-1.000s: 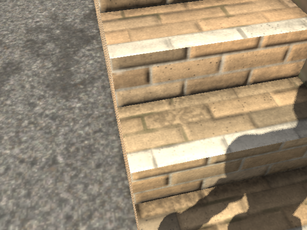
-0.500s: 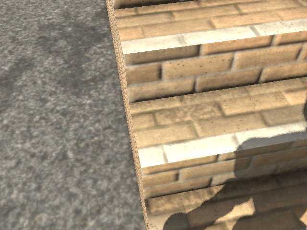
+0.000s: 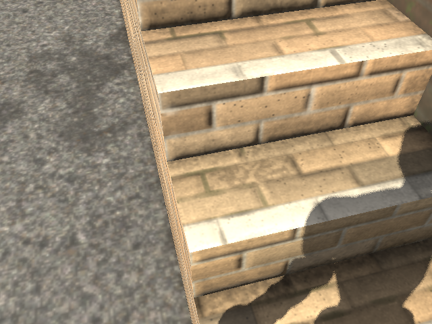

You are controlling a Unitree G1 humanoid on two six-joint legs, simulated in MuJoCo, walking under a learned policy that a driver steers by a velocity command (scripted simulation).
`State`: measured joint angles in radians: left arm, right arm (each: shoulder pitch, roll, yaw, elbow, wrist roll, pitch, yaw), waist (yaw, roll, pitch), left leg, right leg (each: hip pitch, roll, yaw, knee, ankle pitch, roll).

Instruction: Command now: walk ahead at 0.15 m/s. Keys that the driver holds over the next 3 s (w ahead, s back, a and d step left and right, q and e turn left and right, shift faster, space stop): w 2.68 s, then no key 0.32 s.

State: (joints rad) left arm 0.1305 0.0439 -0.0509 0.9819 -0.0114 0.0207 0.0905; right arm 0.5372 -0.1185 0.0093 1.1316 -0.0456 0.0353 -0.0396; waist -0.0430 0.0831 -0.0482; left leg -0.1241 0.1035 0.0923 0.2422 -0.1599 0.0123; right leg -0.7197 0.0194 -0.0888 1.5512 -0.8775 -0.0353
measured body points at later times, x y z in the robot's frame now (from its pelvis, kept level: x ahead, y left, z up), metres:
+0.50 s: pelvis +0.00 -0.03 +0.00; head +0.02 -0.04 +0.45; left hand +0.12 +0.14 -0.14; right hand -0.09 -0.27 -0.15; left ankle -0.02 +0.10 -0.76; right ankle -0.02 -0.13 -0.57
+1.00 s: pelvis -0.02 -0.04 +0.00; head -0.01 -0.04 +0.45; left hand +0.07 +0.15 -0.14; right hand -0.09 -0.26 -0.15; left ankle -0.02 +0.10 -0.76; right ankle -0.02 -0.13 -0.57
